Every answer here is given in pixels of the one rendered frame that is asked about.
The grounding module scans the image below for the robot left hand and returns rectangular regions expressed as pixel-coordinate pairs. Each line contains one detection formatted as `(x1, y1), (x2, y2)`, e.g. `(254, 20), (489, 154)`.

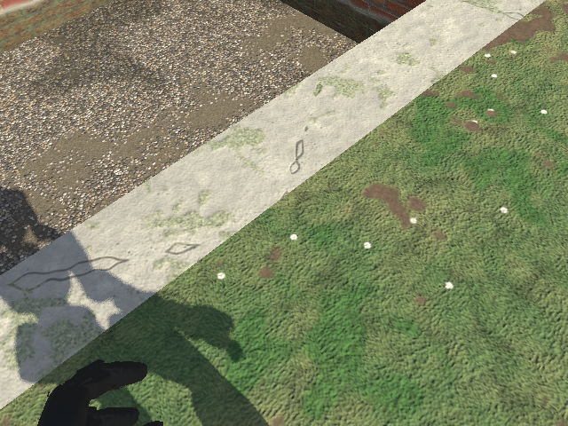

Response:
(37, 359), (163, 426)

